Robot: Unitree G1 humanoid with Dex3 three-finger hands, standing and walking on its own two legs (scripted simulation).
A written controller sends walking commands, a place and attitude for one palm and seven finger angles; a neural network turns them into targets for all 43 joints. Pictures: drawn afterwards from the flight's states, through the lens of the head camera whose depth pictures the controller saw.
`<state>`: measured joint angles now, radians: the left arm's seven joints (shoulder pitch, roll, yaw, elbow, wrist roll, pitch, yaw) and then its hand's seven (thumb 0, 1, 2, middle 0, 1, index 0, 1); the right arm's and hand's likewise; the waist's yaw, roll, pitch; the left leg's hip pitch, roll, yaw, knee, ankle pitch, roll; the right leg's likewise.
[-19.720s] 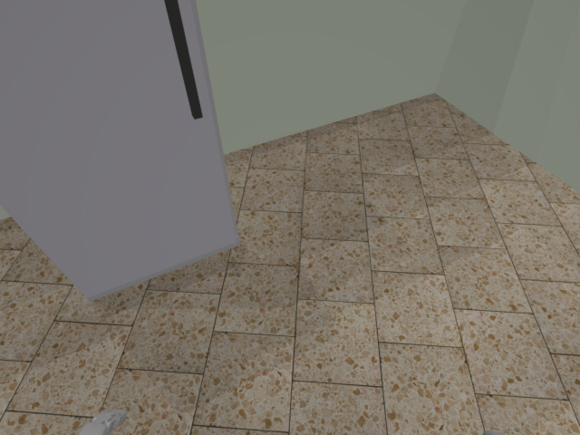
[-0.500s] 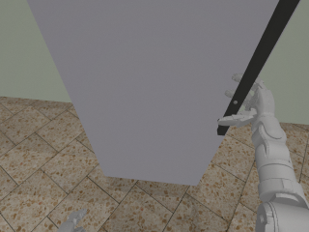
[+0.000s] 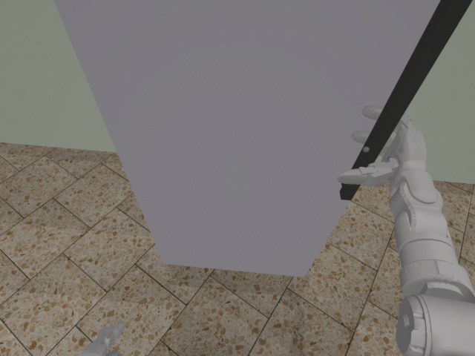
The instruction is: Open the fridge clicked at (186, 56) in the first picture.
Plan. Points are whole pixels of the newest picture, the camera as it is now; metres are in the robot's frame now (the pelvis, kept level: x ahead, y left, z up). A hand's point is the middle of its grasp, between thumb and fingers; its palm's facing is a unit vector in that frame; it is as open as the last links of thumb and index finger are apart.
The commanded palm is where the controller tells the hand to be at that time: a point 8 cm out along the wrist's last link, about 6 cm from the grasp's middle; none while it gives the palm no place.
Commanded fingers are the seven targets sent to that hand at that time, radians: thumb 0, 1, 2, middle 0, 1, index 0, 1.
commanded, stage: slide the fingers in behind the handle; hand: right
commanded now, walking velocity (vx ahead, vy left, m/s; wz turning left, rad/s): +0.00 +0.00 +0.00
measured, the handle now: (393, 96) +0.49 -0.20 +0.21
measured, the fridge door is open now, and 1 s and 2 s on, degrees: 0 0 0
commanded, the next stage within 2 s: grip the handle and tug to test in 0.34 s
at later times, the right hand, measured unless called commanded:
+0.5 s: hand (367, 149) +0.43 -0.17 +0.14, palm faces +0.02 +1.00 +0.00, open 14.0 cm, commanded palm +0.40 -0.22 +0.14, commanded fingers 0.00 0.31 -0.38 0.32 1.23 0.32 1.23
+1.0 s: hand (368, 149) +0.44 -0.17 +0.14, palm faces +0.02 +1.00 +0.01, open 7.4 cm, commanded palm +0.41 -0.22 +0.14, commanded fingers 0.00 -0.85 -0.88 0.44 1.39 0.44 1.39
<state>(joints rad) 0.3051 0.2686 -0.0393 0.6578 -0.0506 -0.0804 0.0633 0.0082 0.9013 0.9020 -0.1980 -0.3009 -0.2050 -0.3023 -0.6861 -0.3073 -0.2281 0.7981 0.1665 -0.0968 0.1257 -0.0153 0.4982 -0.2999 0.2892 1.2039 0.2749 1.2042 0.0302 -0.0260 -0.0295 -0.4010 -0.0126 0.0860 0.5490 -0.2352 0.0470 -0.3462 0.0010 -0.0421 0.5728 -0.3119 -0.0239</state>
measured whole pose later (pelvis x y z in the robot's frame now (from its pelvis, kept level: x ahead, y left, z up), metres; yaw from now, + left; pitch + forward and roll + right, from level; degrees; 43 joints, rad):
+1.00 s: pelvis +0.01 -0.02 +0.00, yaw +1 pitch +5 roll +1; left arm 0.30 0.25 -0.04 0.64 -0.04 -0.07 0.06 0.01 0.90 0.90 -0.20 -0.30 -0.21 -0.30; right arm -0.64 -0.28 -0.22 0.73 0.16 -0.08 0.12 0.00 -0.41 -0.69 0.40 1.33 0.39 1.33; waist 0.03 -0.02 -0.04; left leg -0.39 0.00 0.06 0.53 -0.23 0.02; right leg -0.33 0.01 -0.06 0.56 -0.32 -0.05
